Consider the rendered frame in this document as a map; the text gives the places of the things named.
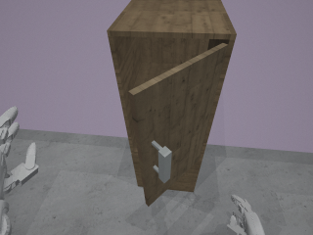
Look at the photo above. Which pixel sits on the right robot hand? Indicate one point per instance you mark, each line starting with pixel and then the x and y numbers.
pixel 248 220

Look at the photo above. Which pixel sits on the handle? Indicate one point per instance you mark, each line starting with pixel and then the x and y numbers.
pixel 164 162

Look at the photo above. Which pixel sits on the robot left forearm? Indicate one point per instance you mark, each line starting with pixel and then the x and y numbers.
pixel 5 223

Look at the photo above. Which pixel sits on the left robot hand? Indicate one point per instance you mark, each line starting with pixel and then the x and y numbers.
pixel 24 171

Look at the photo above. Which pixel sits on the cupboard door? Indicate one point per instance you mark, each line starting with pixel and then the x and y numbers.
pixel 174 109

